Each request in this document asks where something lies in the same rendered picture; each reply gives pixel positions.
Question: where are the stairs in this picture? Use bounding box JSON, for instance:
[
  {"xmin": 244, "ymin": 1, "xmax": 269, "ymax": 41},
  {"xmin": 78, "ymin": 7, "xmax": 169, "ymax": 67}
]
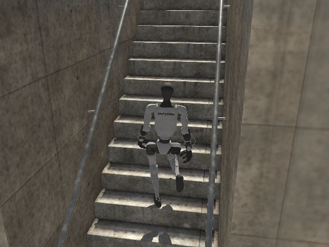
[{"xmin": 86, "ymin": 0, "xmax": 228, "ymax": 247}]

